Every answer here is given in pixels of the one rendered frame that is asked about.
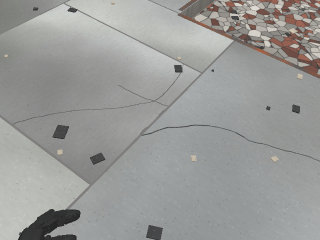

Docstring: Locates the left robot hand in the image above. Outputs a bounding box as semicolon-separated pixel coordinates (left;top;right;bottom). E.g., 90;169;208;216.
18;209;81;240

